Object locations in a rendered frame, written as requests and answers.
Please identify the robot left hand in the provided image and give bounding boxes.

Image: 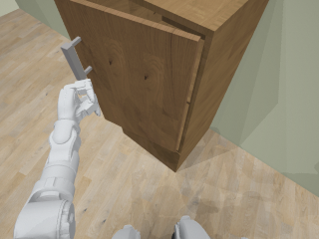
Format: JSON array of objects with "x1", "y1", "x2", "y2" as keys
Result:
[{"x1": 57, "y1": 79, "x2": 101, "y2": 124}]

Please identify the handle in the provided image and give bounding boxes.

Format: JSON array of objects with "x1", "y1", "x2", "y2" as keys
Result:
[{"x1": 60, "y1": 36, "x2": 93, "y2": 81}]

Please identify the robot thigh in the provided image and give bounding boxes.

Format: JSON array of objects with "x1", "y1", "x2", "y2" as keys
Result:
[
  {"x1": 112, "y1": 228, "x2": 141, "y2": 239},
  {"x1": 174, "y1": 219, "x2": 210, "y2": 239}
]

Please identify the right robot thigh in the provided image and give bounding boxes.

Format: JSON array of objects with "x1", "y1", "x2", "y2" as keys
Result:
[{"x1": 174, "y1": 219, "x2": 210, "y2": 239}]

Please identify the robot left upper arm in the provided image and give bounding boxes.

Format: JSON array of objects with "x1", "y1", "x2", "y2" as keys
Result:
[{"x1": 13, "y1": 199, "x2": 76, "y2": 239}]

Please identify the left robot forearm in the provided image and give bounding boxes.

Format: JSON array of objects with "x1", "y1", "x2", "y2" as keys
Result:
[{"x1": 13, "y1": 119, "x2": 82, "y2": 239}]

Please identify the cupboard door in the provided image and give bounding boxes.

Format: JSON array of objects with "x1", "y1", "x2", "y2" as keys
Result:
[{"x1": 54, "y1": 0, "x2": 201, "y2": 152}]

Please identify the left robot thigh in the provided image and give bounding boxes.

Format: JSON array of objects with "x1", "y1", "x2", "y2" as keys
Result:
[{"x1": 112, "y1": 228, "x2": 141, "y2": 239}]

